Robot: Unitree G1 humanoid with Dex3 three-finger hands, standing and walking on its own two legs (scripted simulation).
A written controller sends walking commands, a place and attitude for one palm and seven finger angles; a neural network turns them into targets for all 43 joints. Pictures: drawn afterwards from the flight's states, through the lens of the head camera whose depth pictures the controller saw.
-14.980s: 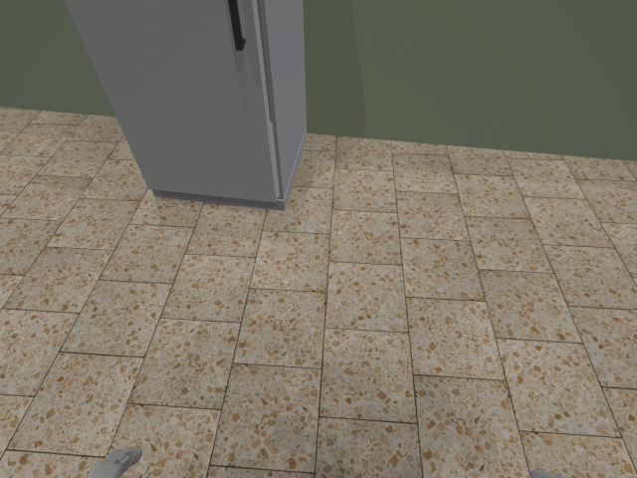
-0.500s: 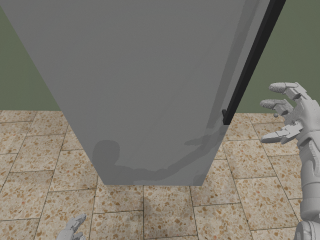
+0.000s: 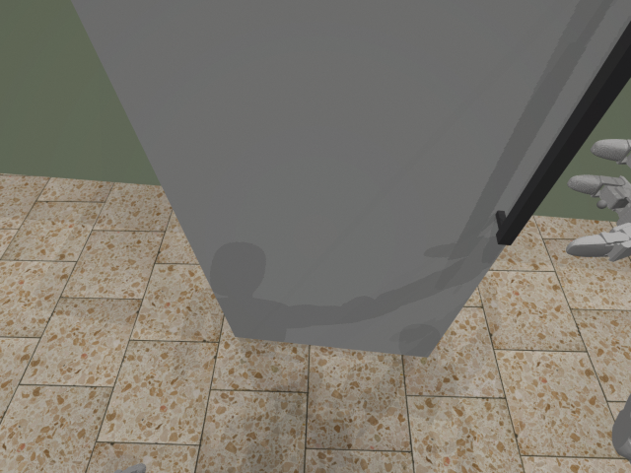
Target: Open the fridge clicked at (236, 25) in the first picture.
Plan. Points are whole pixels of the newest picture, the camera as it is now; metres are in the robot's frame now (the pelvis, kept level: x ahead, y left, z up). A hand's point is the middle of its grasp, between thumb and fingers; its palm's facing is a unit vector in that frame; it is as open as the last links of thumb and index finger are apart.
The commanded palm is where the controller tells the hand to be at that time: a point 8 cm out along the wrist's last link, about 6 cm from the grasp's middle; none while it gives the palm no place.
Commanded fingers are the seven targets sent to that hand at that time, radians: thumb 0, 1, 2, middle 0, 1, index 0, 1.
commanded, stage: move the hooked fingers beside the handle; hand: right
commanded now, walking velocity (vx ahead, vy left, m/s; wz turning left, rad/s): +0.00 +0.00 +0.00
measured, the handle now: (579, 107) +0.49 -0.20 +0.22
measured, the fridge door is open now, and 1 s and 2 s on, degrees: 0 0 0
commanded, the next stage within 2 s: feel for the door with the fingertips in 1.20 s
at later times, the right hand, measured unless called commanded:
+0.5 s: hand (619, 219) +0.42 -0.27 +0.13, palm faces -0.02 +1.00 +0.01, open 14.0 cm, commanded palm +0.40 -0.32 +0.13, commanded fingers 0.00 0.50 -0.30 0.30 1.20 0.30 1.20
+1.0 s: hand (618, 223) +0.41 -0.27 +0.14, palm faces +0.01 +1.00 -0.01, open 14.0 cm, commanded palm +0.39 -0.31 +0.13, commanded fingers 0.00 0.50 -0.30 0.30 1.20 0.30 1.20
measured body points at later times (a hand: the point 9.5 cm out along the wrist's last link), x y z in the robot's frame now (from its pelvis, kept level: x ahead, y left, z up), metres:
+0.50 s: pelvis +0.00 -0.02 +0.00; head +0.05 -0.03 +0.45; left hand +0.10 +0.25 -0.10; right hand +0.42 -0.33 +0.13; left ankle +0.00 +0.09 -0.72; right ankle +0.00 -0.09 -0.72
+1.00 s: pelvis -0.01 -0.02 +0.00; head +0.03 -0.03 +0.45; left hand +0.08 +0.24 -0.10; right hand +0.40 -0.32 +0.14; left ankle +0.00 +0.09 -0.72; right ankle +0.00 -0.09 -0.72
